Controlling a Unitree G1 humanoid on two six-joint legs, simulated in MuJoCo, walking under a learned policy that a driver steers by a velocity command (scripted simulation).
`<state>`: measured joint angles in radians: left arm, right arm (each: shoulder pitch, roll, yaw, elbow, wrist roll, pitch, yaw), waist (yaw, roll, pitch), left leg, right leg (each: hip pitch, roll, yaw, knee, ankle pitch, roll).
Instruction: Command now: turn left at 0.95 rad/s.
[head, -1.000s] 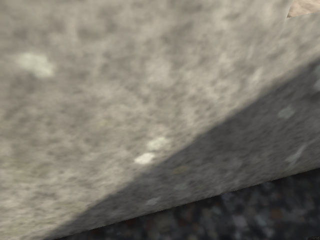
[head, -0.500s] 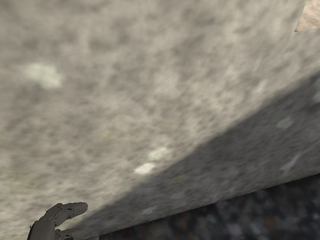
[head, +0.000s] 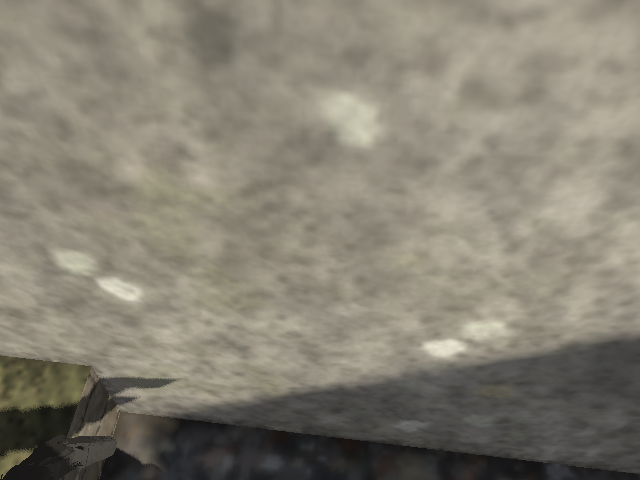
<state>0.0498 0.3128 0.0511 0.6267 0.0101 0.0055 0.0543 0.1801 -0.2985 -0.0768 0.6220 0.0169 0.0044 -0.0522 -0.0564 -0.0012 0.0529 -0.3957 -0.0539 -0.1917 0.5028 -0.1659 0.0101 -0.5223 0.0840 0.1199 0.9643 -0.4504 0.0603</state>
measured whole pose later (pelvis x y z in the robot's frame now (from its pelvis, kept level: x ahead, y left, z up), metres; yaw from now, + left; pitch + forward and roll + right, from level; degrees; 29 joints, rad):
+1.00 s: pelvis +0.00 -0.04 +0.00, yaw -25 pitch +2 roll +1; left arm 0.18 0.30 0.07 0.76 0.04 -0.08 0.03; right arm 0.08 -0.32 -0.06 0.81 -0.03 -0.04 -0.06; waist 0.01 0.01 0.06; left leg -0.49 0.00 -0.08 1.10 -0.51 -0.05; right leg -0.26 0.07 0.07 0.47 -0.24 -0.07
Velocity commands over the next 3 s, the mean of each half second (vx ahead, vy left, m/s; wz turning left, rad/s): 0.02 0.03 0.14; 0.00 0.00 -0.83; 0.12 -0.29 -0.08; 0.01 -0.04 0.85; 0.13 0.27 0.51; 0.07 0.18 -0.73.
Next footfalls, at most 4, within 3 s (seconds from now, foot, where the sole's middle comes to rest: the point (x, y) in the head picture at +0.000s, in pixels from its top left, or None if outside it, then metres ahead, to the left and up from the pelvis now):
0.16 right None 0.11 -0.12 -0.78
0.50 left None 0.03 0.09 -0.78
0.84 right None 0.00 -0.12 -0.78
1.16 left None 0.16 0.06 -0.77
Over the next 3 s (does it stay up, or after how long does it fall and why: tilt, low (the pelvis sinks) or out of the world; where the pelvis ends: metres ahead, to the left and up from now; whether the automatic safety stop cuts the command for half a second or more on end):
stays up -0.08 0.10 -0.01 its command is cut before an obstacle after 0.6 s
